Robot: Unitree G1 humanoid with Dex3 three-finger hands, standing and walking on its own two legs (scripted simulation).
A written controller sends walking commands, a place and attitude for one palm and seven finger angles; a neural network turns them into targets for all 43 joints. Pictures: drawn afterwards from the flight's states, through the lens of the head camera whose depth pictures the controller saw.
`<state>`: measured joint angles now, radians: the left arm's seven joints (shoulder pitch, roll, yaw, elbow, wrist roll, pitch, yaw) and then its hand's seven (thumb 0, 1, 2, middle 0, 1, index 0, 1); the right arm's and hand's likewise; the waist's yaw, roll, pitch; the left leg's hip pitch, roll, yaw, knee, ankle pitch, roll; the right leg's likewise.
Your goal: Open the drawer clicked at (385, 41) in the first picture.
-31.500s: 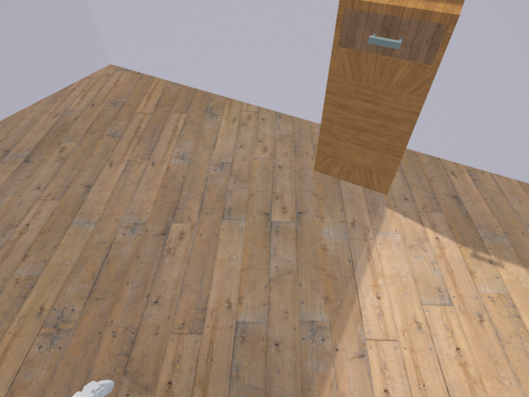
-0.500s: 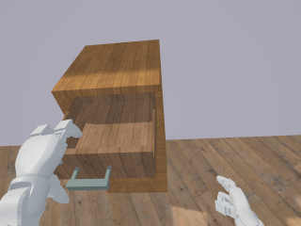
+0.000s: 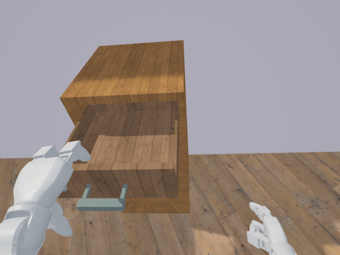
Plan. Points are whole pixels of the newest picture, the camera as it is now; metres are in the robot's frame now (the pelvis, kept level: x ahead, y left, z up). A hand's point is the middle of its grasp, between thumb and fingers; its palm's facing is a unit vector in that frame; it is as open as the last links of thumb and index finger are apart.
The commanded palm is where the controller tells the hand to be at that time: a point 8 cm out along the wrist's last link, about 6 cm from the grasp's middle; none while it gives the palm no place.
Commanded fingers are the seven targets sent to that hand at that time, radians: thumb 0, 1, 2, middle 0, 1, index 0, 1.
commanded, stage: draw the hand back to the body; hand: left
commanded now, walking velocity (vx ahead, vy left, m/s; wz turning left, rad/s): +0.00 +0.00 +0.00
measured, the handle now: (103, 196) +0.24 +0.23 +0.00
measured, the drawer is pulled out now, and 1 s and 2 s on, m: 0.27 0.27 0.27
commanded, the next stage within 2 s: step back with the hand held close in 1.18 s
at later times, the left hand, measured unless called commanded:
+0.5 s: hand (69, 165) +0.21 +0.23 +0.18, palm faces +0.39 -0.85 -0.34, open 12.8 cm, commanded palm +0.15 +0.27 +0.19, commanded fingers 0.00 0.09 0.56 -0.26 -0.82 -0.26 -0.82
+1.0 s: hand (63, 167) +0.21 +0.24 +0.17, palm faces +0.44 -0.81 -0.39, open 8.5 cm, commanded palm +0.16 +0.28 +0.19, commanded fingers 0.00 0.90 0.90 -0.20 -0.30 -0.20 -0.30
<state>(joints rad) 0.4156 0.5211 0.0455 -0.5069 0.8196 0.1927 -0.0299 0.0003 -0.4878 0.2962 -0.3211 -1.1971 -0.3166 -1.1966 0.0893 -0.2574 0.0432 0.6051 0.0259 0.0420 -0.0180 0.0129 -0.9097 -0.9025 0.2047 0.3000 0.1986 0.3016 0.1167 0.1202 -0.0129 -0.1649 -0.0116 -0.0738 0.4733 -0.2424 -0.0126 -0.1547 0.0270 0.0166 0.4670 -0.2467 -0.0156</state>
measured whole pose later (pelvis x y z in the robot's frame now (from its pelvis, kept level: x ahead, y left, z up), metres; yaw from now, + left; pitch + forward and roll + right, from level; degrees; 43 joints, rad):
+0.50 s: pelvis +0.03 +0.00 +0.00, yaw +1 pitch -4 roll -1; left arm 0.50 0.32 0.25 -0.57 -0.04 -0.09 0.11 0.00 -0.22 0.41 -0.30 -1.02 -0.29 -1.02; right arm 0.20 -0.18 0.06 0.62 -0.01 -0.15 -0.08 0.01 -0.91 -0.90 0.21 0.30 0.20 0.30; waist 0.06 0.03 0.01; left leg -0.11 -0.01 -0.09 0.46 -0.28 -0.01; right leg -0.08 0.03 0.00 0.42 -0.27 -0.02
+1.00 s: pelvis +0.03 +0.00 +0.00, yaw +1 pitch -3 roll +0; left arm 0.52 0.32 0.31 -0.49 -0.07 -0.09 0.11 0.01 0.63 0.78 -0.23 -0.47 -0.23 -0.47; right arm 0.16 -0.20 0.02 0.63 0.01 -0.11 -0.08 0.01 -0.91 -0.90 0.21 0.30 0.20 0.30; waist 0.06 0.07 -0.01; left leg -0.12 -0.01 -0.09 0.43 -0.26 -0.02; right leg -0.10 0.03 0.00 0.41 -0.27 -0.02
